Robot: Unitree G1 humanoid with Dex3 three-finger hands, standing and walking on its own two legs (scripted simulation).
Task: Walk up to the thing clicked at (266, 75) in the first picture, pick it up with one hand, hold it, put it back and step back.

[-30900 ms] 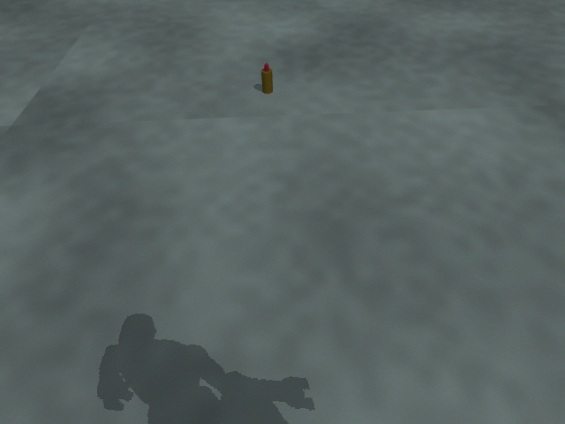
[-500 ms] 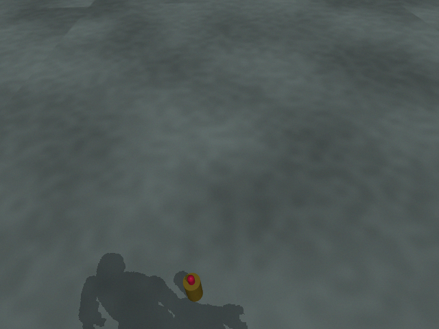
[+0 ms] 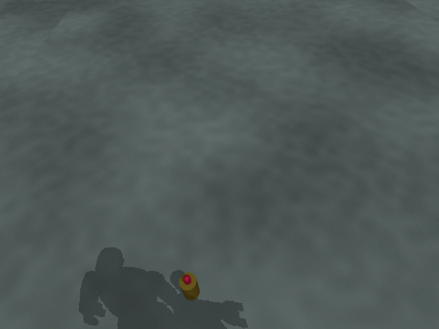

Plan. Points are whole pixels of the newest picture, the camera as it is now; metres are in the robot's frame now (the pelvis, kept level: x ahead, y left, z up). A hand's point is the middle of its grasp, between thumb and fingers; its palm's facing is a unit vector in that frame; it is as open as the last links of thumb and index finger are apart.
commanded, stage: stand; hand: left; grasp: from the side
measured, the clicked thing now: (189, 285) +0.41 +0.17 -0.69
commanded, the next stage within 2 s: step back in 0.62 s
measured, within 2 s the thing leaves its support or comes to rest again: neither
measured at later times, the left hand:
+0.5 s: hand out of the picture +0.09 +0.24 -0.16, palm faces -0.02 -0.94 -0.33, open 7.4 cm
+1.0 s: hand out of the picture +0.10 +0.30 -0.18, palm faces -0.03 -0.93 -0.37, open 7.4 cm
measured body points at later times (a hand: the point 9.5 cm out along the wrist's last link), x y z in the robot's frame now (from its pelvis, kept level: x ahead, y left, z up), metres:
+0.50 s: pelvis +0.01 -0.01 +0.00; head +0.02 -0.01 +0.45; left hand +0.09 +0.29 -0.13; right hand +0.08 -0.30 -0.14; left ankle +0.01 +0.12 -0.75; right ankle +0.01 -0.13 -0.75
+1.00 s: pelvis -0.05 +0.04 -0.02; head +0.03 +0.06 +0.42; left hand +0.10 +0.35 -0.15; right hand +0.01 -0.29 -0.13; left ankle -0.04 +0.12 -0.75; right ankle -0.03 -0.11 -0.71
